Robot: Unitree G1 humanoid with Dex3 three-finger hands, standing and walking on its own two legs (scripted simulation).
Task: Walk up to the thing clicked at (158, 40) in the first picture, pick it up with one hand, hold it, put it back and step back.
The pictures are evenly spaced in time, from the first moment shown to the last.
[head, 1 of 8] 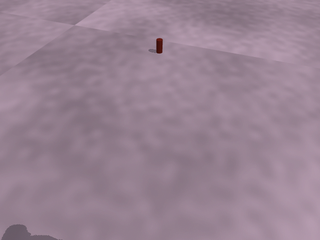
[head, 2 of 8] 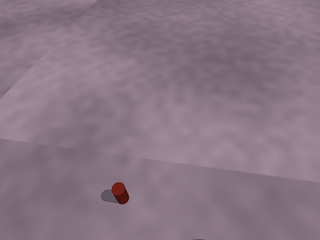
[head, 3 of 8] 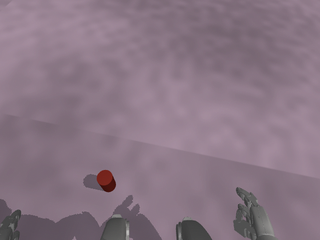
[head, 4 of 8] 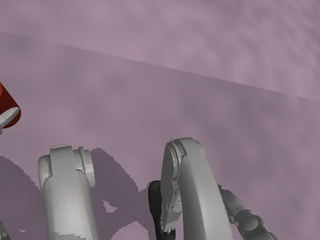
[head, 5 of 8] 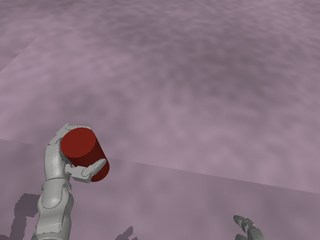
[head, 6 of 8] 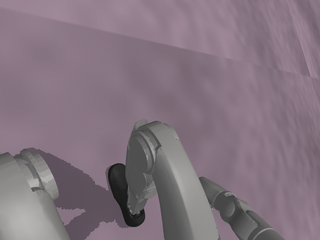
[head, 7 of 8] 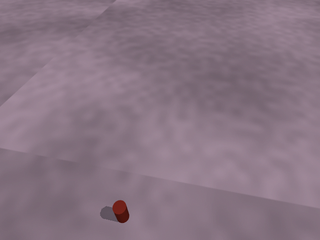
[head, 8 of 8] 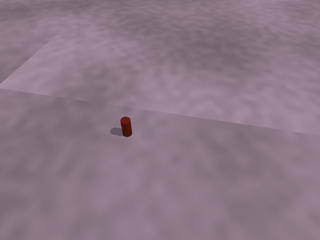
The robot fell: no
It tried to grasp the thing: yes
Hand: left
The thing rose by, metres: 0.69
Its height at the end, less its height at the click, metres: +0.00
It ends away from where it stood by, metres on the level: 0.01
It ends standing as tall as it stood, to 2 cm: yes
